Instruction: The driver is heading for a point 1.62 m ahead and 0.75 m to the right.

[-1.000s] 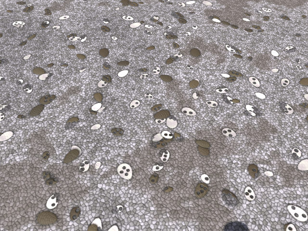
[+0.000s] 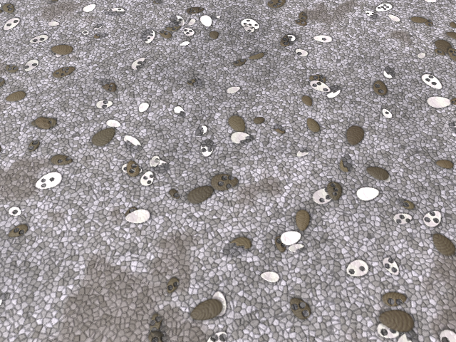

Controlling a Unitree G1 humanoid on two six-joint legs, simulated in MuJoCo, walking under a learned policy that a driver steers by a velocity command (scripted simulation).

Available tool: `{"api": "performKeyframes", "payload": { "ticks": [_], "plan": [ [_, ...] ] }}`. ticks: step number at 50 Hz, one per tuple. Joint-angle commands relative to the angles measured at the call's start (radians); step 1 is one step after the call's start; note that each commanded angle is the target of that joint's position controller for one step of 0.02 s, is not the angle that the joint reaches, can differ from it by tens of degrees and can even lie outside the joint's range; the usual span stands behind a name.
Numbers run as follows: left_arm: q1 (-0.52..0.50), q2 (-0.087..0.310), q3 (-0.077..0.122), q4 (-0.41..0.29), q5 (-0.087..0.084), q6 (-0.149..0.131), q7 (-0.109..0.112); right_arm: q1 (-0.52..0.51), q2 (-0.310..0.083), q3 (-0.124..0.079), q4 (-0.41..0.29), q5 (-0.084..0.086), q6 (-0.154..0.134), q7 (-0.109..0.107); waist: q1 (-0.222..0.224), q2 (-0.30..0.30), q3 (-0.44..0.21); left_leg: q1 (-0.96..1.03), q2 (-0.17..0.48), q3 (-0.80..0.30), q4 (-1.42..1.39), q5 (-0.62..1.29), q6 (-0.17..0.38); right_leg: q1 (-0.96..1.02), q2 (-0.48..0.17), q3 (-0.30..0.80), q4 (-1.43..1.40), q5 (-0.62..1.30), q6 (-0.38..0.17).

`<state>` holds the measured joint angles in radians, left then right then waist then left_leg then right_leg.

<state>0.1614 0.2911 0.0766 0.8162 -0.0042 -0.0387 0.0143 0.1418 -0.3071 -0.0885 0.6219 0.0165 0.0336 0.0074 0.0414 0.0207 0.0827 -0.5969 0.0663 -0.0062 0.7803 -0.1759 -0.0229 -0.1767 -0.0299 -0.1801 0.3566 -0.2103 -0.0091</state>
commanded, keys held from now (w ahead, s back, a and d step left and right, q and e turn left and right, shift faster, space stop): e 1.00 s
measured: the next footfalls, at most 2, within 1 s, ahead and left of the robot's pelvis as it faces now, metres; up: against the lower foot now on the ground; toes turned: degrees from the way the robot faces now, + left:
left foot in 0.10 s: +0.14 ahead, +0.14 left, +0.00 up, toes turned +3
right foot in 0.50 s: +0.07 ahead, -0.10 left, +0.00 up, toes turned -12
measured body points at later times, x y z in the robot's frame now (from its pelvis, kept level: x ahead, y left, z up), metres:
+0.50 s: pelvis +0.05 +0.00 -0.02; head +0.08 -0.02 +0.43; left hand +0.18 +0.28 -0.12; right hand +0.21 -0.28 -0.12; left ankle +0.10 +0.13 -0.74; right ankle +0.03 -0.09 -0.74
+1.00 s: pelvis +0.06 +0.00 +0.00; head +0.09 -0.03 +0.44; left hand +0.31 +0.21 -0.09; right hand +0.10 -0.33 -0.11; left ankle +0.13 +0.13 -0.73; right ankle +0.03 -0.09 -0.74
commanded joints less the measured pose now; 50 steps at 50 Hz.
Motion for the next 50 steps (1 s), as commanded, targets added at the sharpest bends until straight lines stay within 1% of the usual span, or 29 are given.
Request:
{"api": "performKeyframes", "payload": {
  "ticks": [1,3,4,5,6,7,8,9,10,11,12,14,16,20,22,24,25,26,27,28,29,30,31,33,37,42,45,48,50],
  "plan": [
    [-0.036,0.183,0.042,-0.062,-0.018,-0.001,-0.001,-0.018,-0.060,-0.018,-0.092,-0.004,-0.004,0.018,-0.011,-0.131,-0.143,0.136,-0.018,0.026,-0.095,-0.019,0.027,0.071,-0.267,0.107,-0.033,0.458,-0.170],
    [-0.037,0.189,0.039,-0.049,-0.035,0.004,-0.007,0.001,-0.056,-0.021,-0.094,-0.009,-0.007,0.019,-0.041,-0.121,-0.146,0.213,-0.052,0.035,-0.238,-0.012,0.058,0.088,-0.261,0.123,0.048,0.464,-0.149],
    [-0.028,0.169,0.030,-0.037,-0.039,0.004,-0.012,0.047,-0.067,-0.026,-0.076,-0.014,-0.013,0.013,-0.066,-0.097,-0.166,0.336,-0.076,0.040,-0.361,0.105,0.083,0.056,-0.225,0.104,0.129,0.441,-0.115],
    [0.022,0.119,0.010,-0.022,-0.017,-0.005,-0.019,0.097,-0.132,-0.040,-0.065,-0.024,-0.018,-0.002,-0.072,0.001,-0.229,0.533,0.010,-0.059,-0.394,0.448,0.118,-0.037,-0.160,0.059,0.253,0.315,-0.048],
    [0.061,0.035,-0.031,-0.044,0.038,-0.019,-0.039,0.122,-0.187,-0.035,-0.083,-0.059,-0.019,-0.023,-0.046,0.214,-0.336,0.802,0.287,-0.336,-0.304,0.905,0.254,-0.285,-0.065,0.040,0.478,-0.246,0.039],
    [0.075,0.035,-0.036,-0.027,0.019,-0.009,-0.047,0.105,-0.071,0.006,-0.066,-0.059,-0.027,-0.022,-0.057,0.198,-0.428,0.737,0.370,-0.390,-0.322,0.827,0.379,-0.300,-0.069,0.185,0.581,-0.523,0.075],
    [0.014,0.113,-0.016,-0.029,-0.013,0.004,-0.047,0.085,-0.045,0.015,-0.052,-0.052,-0.035,-0.010,-0.077,0.121,-0.363,0.669,0.302,-0.316,-0.346,0.730,0.357,-0.303,-0.079,0.221,0.625,-0.518,0.083],
    [-0.011,0.117,-0.011,-0.032,-0.023,0.014,-0.040,0.047,-0.058,0.013,-0.033,-0.048,-0.043,-0.007,-0.063,0.108,-0.299,0.631,0.252,-0.250,-0.355,0.652,0.305,-0.338,-0.080,0.225,0.616,-0.496,0.082],
    [-0.006,0.122,-0.007,-0.017,-0.016,0.027,-0.026,0.002,-0.082,0.007,-0.029,-0.047,-0.047,-0.007,-0.052,0.091,-0.257,0.569,0.232,-0.209,-0.377,0.585,0.273,-0.325,-0.083,0.231,0.591,-0.446,0.089],
    [0.025,0.131,-0.002,-0.004,-0.008,0.044,-0.013,-0.047,-0.095,0.003,-0.024,-0.043,-0.047,-0.011,-0.024,0.106,-0.231,0.475,0.220,-0.164,-0.399,0.547,0.259,-0.260,-0.077,0.221,0.583,-0.379,0.102],
    [0.042,0.137,0.002,0.002,-0.009,0.055,-0.006,-0.068,-0.115,-0.005,-0.021,-0.046,-0.046,-0.017,-0.013,0.113,-0.207,0.409,0.208,-0.128,-0.411,0.533,0.255,-0.221,-0.056,0.196,0.598,-0.332,0.110],
    [0.062,0.130,0.007,0.001,-0.014,0.069,0.005,-0.081,-0.123,-0.013,-0.010,-0.042,-0.040,-0.031,-0.012,0.120,-0.201,0.388,0.210,-0.091,-0.428,0.451,0.266,-0.217,-0.041,0.169,0.620,-0.290,0.112],
    [0.040,0.112,0.007,-0.014,-0.015,0.079,0.011,-0.080,-0.109,-0.015,0.006,-0.039,-0.035,-0.043,-0.028,0.114,-0.186,0.386,0.225,-0.079,-0.446,0.345,0.271,-0.233,-0.046,0.164,0.610,-0.267,0.098],
    [0.006,0.092,0.006,-0.050,-0.011,0.087,0.001,-0.088,-0.099,-0.019,0.034,-0.036,-0.024,-0.056,-0.042,0.122,-0.174,0.400,0.250,-0.060,-0.450,0.234,0.264,-0.216,-0.050,0.140,0.517,-0.236,0.065],
    [0.028,0.095,0.010,-0.055,-0.009,0.086,-0.011,-0.101,-0.109,-0.024,0.045,-0.025,-0.019,-0.058,-0.027,0.127,-0.181,0.408,0.259,-0.048,-0.422,0.234,0.242,-0.172,-0.039,0.118,0.434,-0.206,0.042],
    [0.105,0.091,0.016,-0.034,-0.004,0.085,-0.023,-0.130,-0.111,-0.026,0.056,-0.001,-0.011,-0.060,0.020,0.113,-0.183,0.373,0.232,0.004,-0.341,0.181,0.180,-0.060,-0.003,0.078,0.239,-0.067,-0.004],
    [0.128,0.115,0.025,-0.028,0.007,0.083,-0.024,-0.090,-0.088,-0.025,0.080,0.009,-0.007,-0.059,0.018,0.039,-0.151,0.314,0.178,0.063,-0.234,0.050,0.104,-0.010,-0.003,0.136,0.108,0.047,-0.045],
    [0.130,0.236,0.053,-0.050,0.012,0.078,-0.006,-0.054,-0.035,-0.015,0.069,-0.022,-0.006,-0.054,-0.029,-0.257,-0.125,0.091,0.043,0.181,0.056,-0.218,-0.011,0.088,-0.234,0.483,0.010,0.354,-0.143],
    [0.117,0.294,0.056,-0.082,0.039,0.063,-0.013,-0.163,-0.045,-0.014,0.018,-0.030,-0.013,-0.059,0.015,-0.330,-0.103,-0.078,-0.096,0.066,0.267,-0.522,-0.043,0.054,-0.387,0.705,-0.051,0.504,-0.328],
    [0.116,0.274,0.052,-0.090,0.058,0.039,-0.021,-0.201,-0.071,-0.023,0.015,-0.022,-0.016,-0.063,0.035,-0.222,-0.129,-0.095,-0.078,-0.033,0.379,-0.499,-0.028,0.041,-0.359,0.689,-0.068,0.403,-0.342],
    [0.072,0.247,0.047,-0.096,0.043,0.023,-0.018,-0.185,-0.085,-0.030,0.028,-0.012,-0.015,-0.065,0.002,-0.174,-0.112,-0.109,-0.057,-0.061,0.401,-0.401,-0.013,0.054,-0.298,0.604,-0.050,0.344,-0.283],
    [0.026,0.216,0.041,-0.103,0.017,0.021,-0.011,-0.151,-0.090,-0.037,0.056,-0.018,-0.013,-0.071,-0.023,-0.127,-0.111,-0.113,-0.043,-0.068,0.382,-0.320,-0.014,0.062,-0.250,0.543,-0.033,0.303,-0.227],
    [0.003,0.184,0.030,-0.111,-0.003,0.023,-0.002,-0.137,-0.103,-0.042,0.067,-0.025,-0.010,-0.076,-0.033,-0.136,-0.115,-0.099,-0.036,-0.074,0.368,-0.270,-0.020,0.062,-0.229,0.516,-0.029,0.317,-0.201],
    [0.022,0.162,0.022,-0.118,-0.005,0.028,0.010,-0.108,-0.085,-0.041,0.076,-0.021,-0.015,-0.072,-0.041,-0.136,-0.155,-0.059,-0.057,-0.072,0.376,-0.199,-0.034,0.086,-0.198,0.487,-0.019,0.388,-0.198],
    [0.066,0.177,0.030,-0.126,-0.008,0.036,0.022,-0.117,-0.063,-0.032,0.078,-0.012,-0.026,-0.071,-0.020,-0.137,-0.168,-0.063,-0.071,-0.083,0.223,-0.152,-0.056,0.156,-0.178,0.501,-0.014,0.351,-0.200],
    [0.041,0.203,0.042,-0.151,-0.007,0.051,0.023,-0.126,-0.068,-0.027,0.079,-0.010,-0.040,-0.057,-0.008,-0.172,-0.136,0.040,-0.085,-0.094,0.024,-0.151,-0.073,0.074,-0.155,0.564,-0.017,0.190,-0.209],
    [0.018,0.209,0.045,-0.168,-0.005,0.060,0.016,-0.110,-0.080,-0.028,0.082,-0.005,-0.054,-0.045,-0.007,-0.182,-0.144,0.117,-0.101,-0.096,-0.052,-0.174,-0.067,0.040,-0.148,0.615,0.004,0.226,-0.216],
    [-0.012,0.207,0.045,-0.186,-0.011,0.069,0.012,-0.081,-0.090,-0.028,0.086,-0.001,-0.070,-0.031,-0.015,-0.189,-0.164,0.186,-0.113,-0.097,-0.150,-0.182,-0.051,0.051,-0.139,0.674,0.045,0.330,-0.210],
    [-0.045,0.201,0.043,-0.200,-0.021,0.077,0.015,-0.028,-0.093,-0.031,0.100,0.000,-0.080,-0.020,-0.049,-0.185,-0.177,0.280,-0.117,-0.085,-0.310,-0.093,-0.032,0.043,-0.109,0.692,0.087,0.354,-0.180]
  ]
}}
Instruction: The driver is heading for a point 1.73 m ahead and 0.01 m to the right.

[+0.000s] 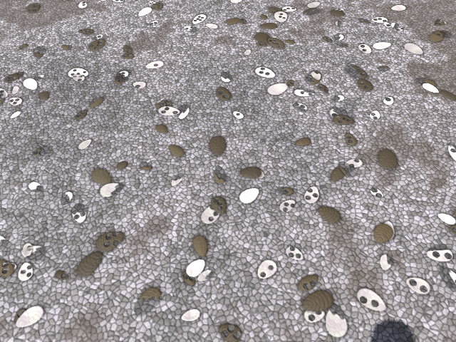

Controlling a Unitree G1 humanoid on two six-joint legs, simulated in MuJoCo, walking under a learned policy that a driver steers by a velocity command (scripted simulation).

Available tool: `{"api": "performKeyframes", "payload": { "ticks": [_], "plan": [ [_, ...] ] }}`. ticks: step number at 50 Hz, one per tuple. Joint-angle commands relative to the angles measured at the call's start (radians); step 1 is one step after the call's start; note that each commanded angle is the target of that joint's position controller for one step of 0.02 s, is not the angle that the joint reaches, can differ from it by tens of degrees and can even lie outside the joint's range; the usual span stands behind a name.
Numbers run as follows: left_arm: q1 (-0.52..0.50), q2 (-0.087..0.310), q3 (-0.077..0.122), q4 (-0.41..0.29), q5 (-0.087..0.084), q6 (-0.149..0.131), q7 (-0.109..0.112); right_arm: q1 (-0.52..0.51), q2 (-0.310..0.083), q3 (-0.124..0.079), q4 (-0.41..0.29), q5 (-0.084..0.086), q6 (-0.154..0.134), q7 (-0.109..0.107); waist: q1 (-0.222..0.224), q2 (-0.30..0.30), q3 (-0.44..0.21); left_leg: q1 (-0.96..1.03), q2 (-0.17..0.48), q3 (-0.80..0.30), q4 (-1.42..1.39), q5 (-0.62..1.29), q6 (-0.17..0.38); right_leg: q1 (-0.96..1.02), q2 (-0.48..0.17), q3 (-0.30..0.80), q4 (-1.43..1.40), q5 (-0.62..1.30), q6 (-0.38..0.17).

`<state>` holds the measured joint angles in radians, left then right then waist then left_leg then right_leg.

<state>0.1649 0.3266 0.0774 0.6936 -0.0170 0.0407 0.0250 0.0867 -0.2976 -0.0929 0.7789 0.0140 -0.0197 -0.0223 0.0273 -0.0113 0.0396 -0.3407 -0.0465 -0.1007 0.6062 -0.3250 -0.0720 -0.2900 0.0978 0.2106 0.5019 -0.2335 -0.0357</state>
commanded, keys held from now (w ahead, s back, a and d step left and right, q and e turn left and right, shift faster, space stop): e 0.12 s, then no key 0.88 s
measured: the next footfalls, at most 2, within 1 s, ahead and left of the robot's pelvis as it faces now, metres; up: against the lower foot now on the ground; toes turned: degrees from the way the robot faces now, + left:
left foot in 0.04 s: +0.06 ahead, +0.13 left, +0.00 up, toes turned -9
right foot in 0.42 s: +0.01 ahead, -0.13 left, +0.00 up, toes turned -8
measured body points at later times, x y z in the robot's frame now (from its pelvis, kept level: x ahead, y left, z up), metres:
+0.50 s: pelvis +0.00 -0.01 +0.00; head +0.02 -0.03 +0.44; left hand +0.20 +0.22 -0.10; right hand +0.07 -0.31 -0.13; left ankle +0.02 +0.14 -0.74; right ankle -0.03 -0.12 -0.74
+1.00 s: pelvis +0.01 -0.03 +0.00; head +0.01 -0.03 +0.45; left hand +0.17 +0.21 -0.12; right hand +0.03 -0.32 -0.14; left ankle +0.02 +0.14 -0.74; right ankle -0.03 -0.12 -0.74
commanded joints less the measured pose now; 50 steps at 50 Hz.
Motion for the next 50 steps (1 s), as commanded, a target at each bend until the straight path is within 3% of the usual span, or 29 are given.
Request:
{"api": "performKeyframes", "payload": {
  "ticks": [1,2,3,4,5,6,7,8,9,11,14,18,20,21,22,23,24,25,27,29,37,50],
  "plan": [
    [-0.063,0.157,0.039,-0.086,-0.015,0.002,0.009,0.064,-0.110,-0.031,-0.044,0.000,-0.030,0.013,-0.057,-0.141,-0.134,0.113,0.013,0.018,-0.255,0.180,0.033,0.117,-0.204,0.288,-0.032,0.315,-0.118],
    [-0.037,0.122,0.029,-0.093,-0.009,0.002,0.011,0.088,-0.158,-0.042,-0.041,-0.011,-0.027,0.010,-0.046,-0.065,-0.157,0.236,0.133,-0.068,-0.283,0.271,0.078,0.023,-0.152,0.237,0.053,0.131,-0.069],
    [0.049,0.061,0.013,-0.086,0.009,-0.002,0.005,0.051,-0.217,-0.047,-0.062,-0.026,-0.015,-0.001,0.028,0.197,-0.162,0.325,0.337,-0.262,-0.270,0.536,0.178,-0.125,-0.001,0.057,0.272,-0.286,-0.007],
    [0.039,0.137,0.038,-0.105,0.002,-0.012,0.003,0.057,-0.214,-0.045,-0.065,-0.057,-0.013,0.005,0.010,0.288,-0.127,0.264,0.458,-0.422,-0.293,0.596,0.335,-0.270,0.032,-0.033,0.476,-0.462,0.040],
    [0.055,0.206,0.060,-0.082,0.002,-0.013,0.003,0.021,-0.166,-0.031,-0.085,-0.048,-0.015,0.005,0.014,0.184,-0.105,0.237,0.441,-0.353,-0.291,0.537,0.348,-0.284,-0.033,-0.032,0.620,-0.396,0.068],
    [0.056,0.210,0.069,-0.066,-0.001,-0.006,0.002,-0.017,-0.126,-0.020,-0.091,-0.035,-0.012,0.001,0.022,0.146,-0.086,0.222,0.370,-0.249,-0.280,0.472,0.302,-0.293,-0.047,-0.045,0.668,-0.323,0.085],
    [0.059,0.177,0.063,-0.050,0.000,0.005,0.005,-0.027,-0.107,-0.012,-0.097,-0.022,-0.009,-0.003,0.015,0.132,-0.074,0.216,0.314,-0.180,-0.276,0.423,0.273,-0.295,-0.051,-0.053,0.698,-0.278,0.105],
    [0.052,0.148,0.054,-0.055,0.002,0.011,0.004,-0.023,-0.109,-0.008,-0.091,-0.014,-0.007,-0.006,0.003,0.138,-0.059,0.215,0.299,-0.152,-0.276,0.441,0.277,-0.310,-0.050,-0.058,0.716,-0.241,0.121],
    [0.037,0.120,0.045,-0.065,-0.001,0.011,0.001,-0.005,-0.116,-0.006,-0.085,-0.015,-0.002,-0.010,-0.006,0.144,-0.056,0.209,0.280,-0.114,-0.281,0.465,0.283,-0.299,-0.049,-0.081,0.694,-0.223,0.129],
    [-0.003,0.090,0.031,-0.089,-0.005,0.005,0.000,0.039,-0.126,-0.007,-0.073,-0.022,0.004,-0.014,-0.035,0.165,-0.073,0.265,0.276,-0.085,-0.277,0.499,0.297,-0.293,-0.055,-0.109,0.588,-0.212,0.137],
    [-0.030,0.058,0.010,-0.106,0.008,0.000,-0.004,0.036,-0.152,-0.011,-0.071,-0.017,0.012,-0.010,-0.051,0.183,-0.107,0.278,0.288,-0.055,-0.261,0.529,0.300,-0.184,-0.092,-0.149,0.385,-0.226,0.134],
    [0.004,0.067,0.009,-0.092,0.006,0.001,-0.012,0.040,-0.172,-0.009,-0.054,0.000,0.020,0.007,-0.044,0.195,-0.108,0.229,0.292,-0.048,-0.228,0.529,0.288,-0.002,-0.085,-0.219,0.100,-0.124,0.104],
    [0.057,0.070,0.011,-0.066,0.013,0.001,-0.015,0.063,-0.141,0.008,-0.032,0.013,0.016,0.011,-0.011,0.159,-0.096,0.155,0.258,-0.022,-0.184,0.437,0.217,0.169,-0.078,-0.223,-0.177,0.107,0.054],
    [0.066,0.114,0.016,-0.074,0.018,0.002,-0.007,0.103,-0.104,0.023,-0.023,-0.009,0.005,0.017,-0.029,0.067,-0.136,0.071,0.215,0.016,-0.126,0.303,0.136,0.309,-0.176,-0.098,-0.171,0.299,0.022],
    [0.023,0.178,0.022,-0.094,0.032,0.006,0.002,0.141,-0.045,0.042,-0.033,-0.047,-0.009,0.025,-0.090,-0.167,-0.155,-0.019,0.115,0.116,-0.045,0.004,0.049,0.324,-0.342,0.072,-0.120,0.493,-0.081],
    [-0.007,0.095,-0.001,-0.095,0.043,-0.006,-0.010,0.074,-0.069,0.041,-0.039,-0.040,-0.006,0.016,-0.047,-0.170,-0.148,0.050,0.114,0.093,-0.061,-0.094,0.020,0.186,-0.375,0.099,-0.141,0.380,-0.172],
    [-0.048,0.060,-0.014,-0.096,0.045,-0.019,-0.020,0.059,-0.094,0.036,-0.036,-0.032,-0.002,0.012,-0.058,-0.135,-0.110,0.085,0.115,0.095,-0.090,-0.014,0.015,0.150,-0.318,0.056,-0.149,0.257,-0.151],
    [-0.051,0.055,-0.014,-0.083,0.045,-0.029,-0.022,0.052,-0.090,0.038,-0.026,-0.034,0.000,0.010,-0.055,-0.139,-0.104,0.098,0.110,0.096,-0.121,0.084,0.014,0.152,-0.261,0.012,-0.142,0.161,-0.100],
    [-0.040,0.070,-0.014,-0.072,0.040,-0.042,-0.023,0.064,-0.120,0.034,-0.012,-0.033,0.009,0.004,-0.047,-0.144,-0.062,0.123,0.123,0.082,-0.150,0.188,0.011,0.109,-0.226,-0.010,-0.144,0.130,-0.054],
    [-0.009,0.058,-0.021,-0.058,0.040,-0.045,-0.024,0.076,-0.117,0.036,0.010,-0.027,0.007,0.006,-0.043,-0.086,-0.046,0.142,0.120,0.088,-0.159,0.194,0.014,0.103,-0.202,-0.030,-0.133,0.141,-0.034],
    [-0.015,0.048,-0.021,-0.029,0.032,-0.041,-0.020,0.096,-0.114,0.038,0.083,-0.023,0.004,-0.003,-0.040,-0.015,-0.056,0.170,0.126,0.089,-0.190,0.231,0.003,0.131,-0.178,-0.057,-0.113,0.233,-0.038],
    [0.015,0.046,-0.016,0.073,0.027,-0.042,-0.013,0.111,-0.116,0.039,0.176,-0.019,0.009,-0.018,-0.044,-0.002,-0.046,0.191,0.123,0.097,-0.199,0.235,0.012,0.120,-0.143,-0.105,-0.107,0.223,-0.021]
  ]
}}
